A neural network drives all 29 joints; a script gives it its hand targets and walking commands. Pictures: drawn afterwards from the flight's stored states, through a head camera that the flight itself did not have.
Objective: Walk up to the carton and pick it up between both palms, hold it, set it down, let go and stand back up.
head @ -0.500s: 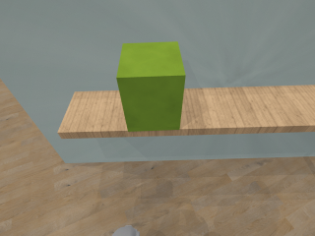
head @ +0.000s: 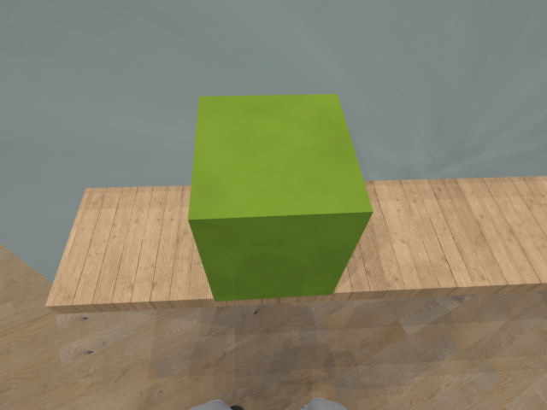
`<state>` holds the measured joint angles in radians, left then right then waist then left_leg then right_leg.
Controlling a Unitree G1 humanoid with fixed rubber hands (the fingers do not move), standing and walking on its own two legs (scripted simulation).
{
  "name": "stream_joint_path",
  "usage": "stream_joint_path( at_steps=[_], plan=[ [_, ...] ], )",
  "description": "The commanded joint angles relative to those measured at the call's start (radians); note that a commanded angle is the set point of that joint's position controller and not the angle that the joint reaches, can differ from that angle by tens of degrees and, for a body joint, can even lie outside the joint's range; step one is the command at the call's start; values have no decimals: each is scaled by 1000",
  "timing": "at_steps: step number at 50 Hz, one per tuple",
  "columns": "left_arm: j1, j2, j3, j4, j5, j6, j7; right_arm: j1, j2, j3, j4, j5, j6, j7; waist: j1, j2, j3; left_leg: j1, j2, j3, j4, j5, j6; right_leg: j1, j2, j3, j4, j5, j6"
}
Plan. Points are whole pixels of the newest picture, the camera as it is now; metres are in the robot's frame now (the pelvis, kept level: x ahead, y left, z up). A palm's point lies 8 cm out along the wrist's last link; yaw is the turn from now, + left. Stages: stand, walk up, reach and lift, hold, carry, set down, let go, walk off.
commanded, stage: walk up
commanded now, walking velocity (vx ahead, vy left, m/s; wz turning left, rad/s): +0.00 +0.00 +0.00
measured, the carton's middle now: (271, 204) +0.42 +0.01 +0.04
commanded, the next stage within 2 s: none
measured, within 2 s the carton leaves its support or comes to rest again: neither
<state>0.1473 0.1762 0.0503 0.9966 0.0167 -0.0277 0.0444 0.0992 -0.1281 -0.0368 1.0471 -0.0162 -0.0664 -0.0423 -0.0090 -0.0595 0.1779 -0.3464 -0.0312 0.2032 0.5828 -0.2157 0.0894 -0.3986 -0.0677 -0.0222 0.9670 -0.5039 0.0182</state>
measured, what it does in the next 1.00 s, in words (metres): steps on the spot: right foot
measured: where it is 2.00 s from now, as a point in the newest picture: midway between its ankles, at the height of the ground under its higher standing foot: outside the picture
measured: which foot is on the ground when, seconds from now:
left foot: down 0.00-1.00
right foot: up 0.00-0.04, down 0.06-0.88, up 0.90-1.00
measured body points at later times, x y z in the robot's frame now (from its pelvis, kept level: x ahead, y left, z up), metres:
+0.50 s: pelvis +0.04 +0.00 +0.02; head +0.05 +0.01 +0.47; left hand +0.10 +0.22 -0.14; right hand +0.04 -0.21 -0.14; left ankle +0.05 +0.09 -0.72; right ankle +0.04 -0.10 -0.72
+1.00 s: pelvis +0.01 +0.00 +0.00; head +0.06 +0.00 +0.45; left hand +0.03 +0.23 -0.16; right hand +0.05 -0.23 -0.16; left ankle +0.05 +0.09 -0.72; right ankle +0.00 -0.10 -0.68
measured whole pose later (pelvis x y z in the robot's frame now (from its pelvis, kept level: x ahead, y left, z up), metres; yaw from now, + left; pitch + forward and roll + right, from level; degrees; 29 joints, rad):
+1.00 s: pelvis +0.01 +0.00 +0.00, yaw -1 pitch -2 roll +1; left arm 0.19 0.15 0.06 1.11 0.02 0.06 0.06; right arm 0.17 -0.14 -0.04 1.05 -0.02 0.03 -0.06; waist -0.01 -0.03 0.13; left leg -0.32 0.00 0.14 0.62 -0.27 0.07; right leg -0.40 -0.01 -0.03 0.99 -0.57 0.02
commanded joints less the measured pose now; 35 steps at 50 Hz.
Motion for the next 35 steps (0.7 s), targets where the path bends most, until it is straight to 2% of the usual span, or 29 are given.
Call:
stream_joint_path(
  at_steps=[1,2,3,4,5,6,7,8,9,11,12,13,14,15,17,20,30,35],
  plan=[
    [298,-42,-14,63,2,39,2,82,-123,-9,-36,-2,4,2,50,204,-332,161,324,-241,-116,975,159,210,6,-30,-220,89,-17],
    [302,-29,-12,55,2,43,-2,73,-138,-9,-43,0,18,3,67,208,-334,112,330,-248,-116,837,143,264,5,-33,-286,195,-35],
    [307,-14,-8,48,3,42,-6,53,-143,-6,-51,4,32,4,89,177,-321,47,312,-240,-117,645,107,333,-1,-24,-393,349,-51],
    [282,22,1,35,8,36,-10,71,-124,0,-58,9,42,8,81,77,-299,-8,248,-208,-97,383,49,369,-44,38,-475,506,-69],
    [199,82,15,5,8,31,-10,97,-79,9,-64,17,57,11,39,-119,-260,-31,128,-116,-35,44,-24,305,-178,200,-595,542,-113],
    [120,134,27,-19,-4,33,-10,116,-69,12,-62,12,79,2,27,-258,-198,35,49,-96,37,-182,-54,132,-273,307,-674,530,-196],
    [43,116,22,-35,-2,31,-7,139,-86,9,-50,7,93,0,6,-251,-153,71,55,-125,111,-245,-58,73,-284,304,-703,485,-226],
    [-3,91,11,-46,0,29,-5,155,-91,10,-31,6,97,7,-11,-180,-137,48,58,-138,122,-254,-59,110,-261,246,-695,520,-214],
    [-11,85,7,-50,1,27,-1,163,-83,12,-18,6,95,15,-12,-149,-143,46,63,-145,89,-222,-58,138,-231,206,-674,574,-192],
    [-20,88,3,-44,-11,21,-2,193,-74,17,1,1,79,20,-21,-122,-168,109,85,-152,-36,-71,-64,176,-176,149,-621,681,-159],
    [-23,90,3,-38,-17,20,-6,209,-83,17,11,1,67,20,-25,-87,-190,141,102,-156,-110,54,-69,215,-147,117,-592,689,-140],
    [1,85,2,-31,-23,20,-9,202,-105,13,13,2,56,19,-11,-41,-209,177,126,-176,-153,150,-69,234,-113,103,-579,635,-119],
    [33,79,1,-20,-28,22,-11,184,-127,8,10,3,49,20,8,1,-209,191,141,-198,-175,160,-61,227,-84,92,-596,508,-103],
    [43,70,-1,-10,-29,27,-11,179,-131,8,12,4,48,21,12,67,-175,147,157,-222,-204,131,-50,241,-62,73,-611,392,-93],
    [39,58,-1,13,-20,31,-11,175,-106,12,22,7,46,19,13,119,-124,123,166,-234,-252,105,-42,252,-46,65,-611,366,-83],
    [63,38,-1,39,-14,25,-14,204,-92,11,33,7,42,9,9,122,-136,147,170,-231,-273,114,-41,277,-46,58,-624,396,-79],
    [102,16,-14,107,-7,16,-12,242,-74,4,53,9,42,4,-4,46,-96,179,165,-230,-292,70,-40,234,-43,51,-673,373,-60],
    [142,8,-21,136,-6,13,-8,250,-69,6,67,10,42,2,-3,45,-83,191,160,-230,-293,70,-40,221,-43,52,-676,377,-53]
  ],
)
